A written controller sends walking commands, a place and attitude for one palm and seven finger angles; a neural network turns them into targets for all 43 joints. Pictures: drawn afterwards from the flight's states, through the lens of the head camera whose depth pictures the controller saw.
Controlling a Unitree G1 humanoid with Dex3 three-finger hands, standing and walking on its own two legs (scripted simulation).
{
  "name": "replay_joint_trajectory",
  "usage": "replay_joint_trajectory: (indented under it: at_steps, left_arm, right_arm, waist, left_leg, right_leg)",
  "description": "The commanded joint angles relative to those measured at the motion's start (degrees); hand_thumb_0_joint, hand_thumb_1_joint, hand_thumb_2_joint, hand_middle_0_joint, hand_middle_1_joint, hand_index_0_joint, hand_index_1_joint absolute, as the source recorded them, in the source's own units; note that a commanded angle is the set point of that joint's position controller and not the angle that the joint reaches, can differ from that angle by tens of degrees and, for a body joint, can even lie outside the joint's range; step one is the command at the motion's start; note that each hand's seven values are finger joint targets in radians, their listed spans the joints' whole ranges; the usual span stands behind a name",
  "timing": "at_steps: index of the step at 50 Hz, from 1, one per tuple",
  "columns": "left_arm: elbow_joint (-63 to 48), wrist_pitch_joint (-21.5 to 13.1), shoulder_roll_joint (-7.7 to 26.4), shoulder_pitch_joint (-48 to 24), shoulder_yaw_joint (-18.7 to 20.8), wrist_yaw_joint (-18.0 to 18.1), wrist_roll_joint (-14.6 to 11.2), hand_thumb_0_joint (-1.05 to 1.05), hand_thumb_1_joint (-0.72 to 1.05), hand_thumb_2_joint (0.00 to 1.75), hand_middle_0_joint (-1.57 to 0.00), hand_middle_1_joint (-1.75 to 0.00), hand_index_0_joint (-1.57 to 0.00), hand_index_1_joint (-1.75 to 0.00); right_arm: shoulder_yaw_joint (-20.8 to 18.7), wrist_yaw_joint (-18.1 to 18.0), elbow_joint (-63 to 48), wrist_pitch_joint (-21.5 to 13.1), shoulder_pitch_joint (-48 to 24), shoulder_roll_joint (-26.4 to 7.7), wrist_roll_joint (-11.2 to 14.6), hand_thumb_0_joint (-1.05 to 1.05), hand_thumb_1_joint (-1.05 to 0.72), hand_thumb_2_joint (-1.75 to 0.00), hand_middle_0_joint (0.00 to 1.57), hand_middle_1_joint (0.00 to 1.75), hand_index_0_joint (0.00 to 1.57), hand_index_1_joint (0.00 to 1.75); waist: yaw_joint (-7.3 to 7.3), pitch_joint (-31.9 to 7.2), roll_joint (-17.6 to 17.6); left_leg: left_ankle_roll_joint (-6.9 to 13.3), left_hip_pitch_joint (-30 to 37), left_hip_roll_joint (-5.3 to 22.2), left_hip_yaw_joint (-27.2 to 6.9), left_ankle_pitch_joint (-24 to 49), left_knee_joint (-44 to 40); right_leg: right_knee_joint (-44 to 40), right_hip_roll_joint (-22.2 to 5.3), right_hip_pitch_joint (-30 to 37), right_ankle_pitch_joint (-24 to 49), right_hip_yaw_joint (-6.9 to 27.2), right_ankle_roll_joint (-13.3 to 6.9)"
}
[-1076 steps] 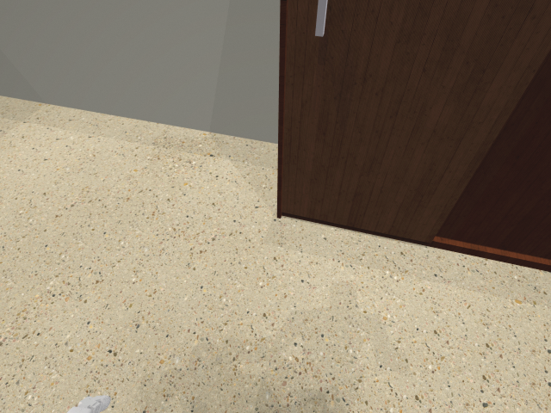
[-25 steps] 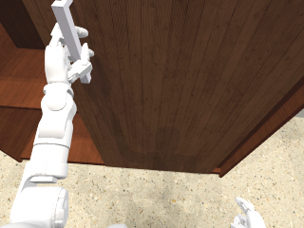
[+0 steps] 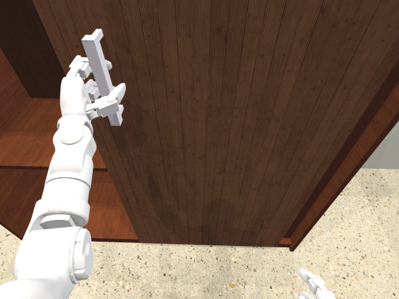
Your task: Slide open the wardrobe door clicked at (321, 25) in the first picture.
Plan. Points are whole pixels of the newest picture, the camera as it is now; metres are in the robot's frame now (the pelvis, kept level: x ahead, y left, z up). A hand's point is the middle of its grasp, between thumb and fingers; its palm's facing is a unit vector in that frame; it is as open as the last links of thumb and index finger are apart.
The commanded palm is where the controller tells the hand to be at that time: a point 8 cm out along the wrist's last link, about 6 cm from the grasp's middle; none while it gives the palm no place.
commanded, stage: loosen the grip on the handle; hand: left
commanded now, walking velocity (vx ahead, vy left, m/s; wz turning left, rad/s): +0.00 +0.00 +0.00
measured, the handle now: (108, 81) +0.48 +0.21 +0.21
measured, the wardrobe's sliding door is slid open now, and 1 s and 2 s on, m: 0.57 0.57 0.57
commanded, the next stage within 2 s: slip the hand off the handle in 0.40 s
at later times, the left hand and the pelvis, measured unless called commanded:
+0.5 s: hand (116, 102) +0.44 +0.19 +0.19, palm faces +0.20 -0.97 -0.11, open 14.5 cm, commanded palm +0.41 +0.24 +0.18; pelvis +0.01 +0.00 +0.00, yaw -1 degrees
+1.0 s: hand (79, 102) +0.43 +0.26 +0.19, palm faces +0.28 -0.95 -0.12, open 14.6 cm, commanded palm +0.40 +0.31 +0.18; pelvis +0.02 +0.00 +0.00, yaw +0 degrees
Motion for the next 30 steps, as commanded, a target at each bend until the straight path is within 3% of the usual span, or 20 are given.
replay_joint_trajectory:
  at_steps: [1,3,4,5,7,9,10,11,12,13,14,15,18,21,23,24,25,27,30]
  left_arm:
    - [-11.41,-10.52,7.73,-25.49,-3.36,2.22,2.28,0.00,-0.31,0.32,-0.45,-1.40,-0.45,-1.40]
    - [-11.31,-12.19,8.23,-28.23,-4.58,2.29,2.58,0.00,-0.55,0.20,-0.42,-1.37,-0.42,-1.37]
    - [-9.99,-12.69,10.88,-27.86,-2.41,2.46,2.82,0.00,-0.55,0.20,-0.41,-1.35,-0.41,-1.35]
    - [-10.25,-13.02,9.86,-29.45,-4.32,2.18,2.78,0.00,-0.55,0.20,-0.40,-1.33,-0.40,-1.33]
    - [-8.21,-13.16,10.87,-29.84,-4.26,1.81,2.39,0.00,-0.55,0.20,-0.37,-1.30,-0.37,-1.30]
    - [-7.79,-13.19,11.25,-30.54,-4.06,1.74,2.19,0.00,-0.55,0.20,-0.34,-1.27,-0.34,-1.27]
    - [-8.54,-13.14,9.46,-31.36,-5.78,1.46,1.81,0.00,-0.55,0.20,-0.33,-1.25,-0.33,-1.25]
    - [-10.79,-13.35,21.54,-30.28,4.50,1.89,1.53,0.00,-0.55,0.20,-0.32,-1.23,-0.32,-1.23]
    - [-11.88,-12.96,19.71,-29.77,2.68,1.50,0.88,0.00,-0.55,0.20,-0.30,-1.22,-0.30,-1.22]
    - [-11.84,-12.65,17.12,-29.36,1.47,1.11,-0.16,0.00,-0.55,0.20,-0.29,-1.20,-0.29,-1.20]
    - [-11.23,-12.51,18.39,-26.77,3.50,1.12,-0.73,0.00,-0.55,0.20,-0.28,-1.18,-0.28,-1.18]
    - [-13.00,-12.52,15.34,-26.70,0.96,0.80,-1.24,0.00,-0.55,0.20,-0.26,-1.17,-0.26,-1.17]
    - [-16.25,-11.41,14.22,-23.43,0.63,0.95,-1.25,0.00,-0.55,0.20,-0.25,-1.15,-0.25,-1.15]
    - [-20.27,-10.12,15.13,-19.08,2.74,1.52,-1.32,0.00,-0.55,0.20,-0.25,-1.15,-0.25,-1.15]
    - [-22.81,-9.15,13.05,-17.65,1.93,1.59,-1.80,0.00,-0.55,0.20,-0.25,-1.15,-0.25,-1.15]
    - [-23.02,-8.82,13.88,-17.14,2.78,1.67,-1.81,0.00,-0.55,0.20,-0.25,-1.15,-0.25,-1.15]
    - [-18.64,-8.02,12.28,-17.35,1.68,1.79,-1.86,0.00,-0.55,0.20,-0.25,-1.15,-0.25,-1.15]
    - [-19.21,-7.90,17.30,-16.88,5.79,1.94,-1.41,0.00,-0.55,0.20,-0.25,-1.15,-0.25,-1.15]
    - [-19.02,-7.48,17.97,-17.20,6.30,1.61,-0.82,0.00,-0.55,0.20,-0.25,-1.15,-0.25,-1.15]
  right_arm:
    - [-3.29,-0.14,-6.99,-3.00,-1.18,-9.35,0.48,0.00,-0.90,-0.90,0.20,0.30,0.20,0.30]
    - [-2.89,-0.27,-7.05,-3.58,-1.39,-9.19,0.80,0.00,-0.90,-0.90,0.20,0.30,0.20,0.30]
    - [-2.99,-0.47,-6.71,-3.51,-1.03,-9.56,0.82,0.00,-0.90,-0.90,0.20,0.30,0.20,0.30]
    - [-2.64,-0.52,-7.06,-3.71,-0.99,-9.48,0.92,0.00,-0.90,-0.90,0.20,0.30,0.20,0.30]
    - [-2.73,-1.01,-6.54,-4.13,-0.46,-9.80,1.02,0.00,-0.90,-0.90,0.20,0.30,0.20,0.30]
    - [-2.90,-1.32,-5.76,-4.29,0.15,-10.03,1.03,0.00,-0.90,-0.90,0.20,0.30,0.20,0.30]
    - [-2.77,-1.33,-5.87,-4.53,0.43,-9.97,1.08,0.00,-0.90,-0.90,0.20,0.30,0.20,0.30]
    - [-3.41,-1.84,-5.56,-4.22,0.65,-10.86,0.98,0.00,-0.90,-0.90,0.20,0.30,0.20,0.30]
    - [-2.70,-2.11,-6.27,-3.91,-0.29,-10.34,0.83,0.00,-0.90,-0.90,0.20,0.30,0.20,0.30]
    - [-2.59,-2.19,-6.11,-3.94,-0.51,-9.84,0.96,0.00,-0.90,-0.90,0.20,0.30,0.20,0.30]
    - [-2.79,-2.31,-5.67,-3.77,-0.28,-10.28,0.82,0.00,-0.90,-0.90,0.20,0.30,0.20,0.30]
    - [-2.51,-2.22,-5.88,-3.82,-0.27,-10.02,0.91,0.00,-0.90,-0.90,0.20,0.30,0.20,0.30]
    - [-2.93,-2.14,-5.73,-3.68,0.19,-9.97,0.72,0.00,-0.90,-0.90,0.20,0.30,0.20,0.30]
    - [-3.16,-2.00,-5.96,-3.11,0.59,-9.84,0.40,0.00,-0.90,-0.90,0.20,0.30,0.20,0.30]
    - [-3.08,-1.86,-6.41,-2.80,0.36,-9.47,0.43,0.00,-0.90,-0.90,0.20,0.30,0.20,0.30]
    - [-2.99,-1.98,-6.26,-2.56,0.07,-9.58,0.34,0.00,-0.90,-0.90,0.20,0.30,0.20,0.30]
    - [-2.78,-2.10,-5.46,-2.15,0.91,-9.64,0.31,0.00,-0.90,-0.90,0.20,0.30,0.20,0.30]
    - [-2.75,-2.33,-5.94,-1.33,0.60,-9.75,0.23,0.00,-0.90,-0.90,0.20,0.30,0.20,0.30]
    - [-2.32,-2.73,-6.58,-0.36,-0.20,-9.07,0.28,0.00,-0.90,-0.90,0.20,0.30,0.20,0.30]
  waist:
    - [-1.49,-11.82,-4.00]
    - [-1.79,-12.07,-0.43]
    - [-1.36,-12.24,0.40]
    - [-1.89,-12.07,0.60]
    - [-2.16,-11.58,-1.83]
    - [-2.30,-12.45,-0.63]
    - [-2.42,-13.50,-0.23]
    - [0.04,-16.71,0.80]
    - [-0.10,-17.88,0.49]
    - [-0.40,-16.02,-0.49]
    - [0.19,-15.40,-1.05]
    - [-0.45,-14.82,-0.51]
    - [0.03,-15.68,1.76]
    - [1.04,-18.22,1.49]
    - [1.09,-18.60,-0.17]
    - [1.02,-17.18,-0.50]
    - [-0.49,-14.70,-2.96]
    - [0.80,-15.74,-2.26]
    - [0.99,-16.44,-0.99]
  left_leg:
    - [1.09,5.10,0.34,-5.06,-6.73,-3.63]
    - [1.22,4.50,-0.36,-4.83,-11.53,-3.45]
    - [1.15,3.80,-0.37,-5.12,-12.21,-3.41]
    - [1.37,3.34,-0.69,-4.64,-12.62,-3.22]
    - [1.51,1.71,-1.12,-4.07,-13.36,-2.69]
    - [1.53,2.04,-1.23,-4.36,-13.22,-2.59]
    - [1.57,2.68,-1.28,-4.72,-12.98,-2.76]
    - [1.69,2.60,-1.14,-4.34,-11.40,-2.77]
    - [1.91,1.84,-1.60,-3.61,-9.89,-2.91]
    - [1.90,1.50,-1.44,-3.28,-9.03,-3.01]
    - [1.82,1.56,-0.99,-3.71,-8.14,-3.35]
    - [2.00,2.69,-0.99,-3.69,-5.84,-3.38]
    - [1.84,5.41,-0.97,-3.46,-0.20,-2.78]
    - [1.77,7.39,-0.91,-3.23,7.43,-2.21]
    - [1.61,8.04,-0.86,-3.26,9.05,-2.20]
    - [1.76,7.99,-0.75,-3.33,9.87,-2.11]
    - [1.68,6.54,-0.85,-3.38,8.63,-2.00]
    - [1.65,5.56,-1.06,-3.03,7.42,-2.00]
    - [1.74,5.57,-1.16,-2.95,7.49,-1.97]
  right_leg:
    - [-3.86,0.06,-3.44,-5.26,2.95,0.09]
    - [-4.18,-0.07,-4.28,-8.33,3.97,-0.12]
    - [-4.04,-0.21,-3.60,-8.83,4.17,-0.29]
    - [-4.53,-0.18,-3.78,-9.76,4.64,-0.14]
    - [-5.56,-0.27,-3.54,-12.55,5.34,0.17]
    - [-5.60,-0.33,-3.40,-12.23,5.32,0.11]
    - [-5.47,-0.18,-3.25,-11.65,5.33,0.09]
    - [-5.71,-0.41,0.61,-11.22,6.28,-0.04]
    - [-5.95,-0.58,3.15,-10.51,6.80,0.24]
    - [-6.56,-0.52,3.27,-9.94,6.62,0.28]
    - [-6.50,-0.34,3.56,-8.97,6.06,0.11]
    - [-6.24,-0.09,3.15,-6.24,5.58,0.17]
    - [-5.41,0.19,3.08,-0.03,4.59,0.05]
    - [-4.09,0.37,6.07,8.61,4.07,-0.02]
    - [-3.82,0.52,6.23,10.53,3.50,0.25]
    - [-3.97,0.48,6.36,11.55,3.50,0.24]
    - [-4.14,0.49,4.78,11.14,3.33,0.66]
    - [-4.12,0.25,5.99,10.12,3.85,0.72]
    - [-3.94,0.02,6.68,10.53,4.14,0.72]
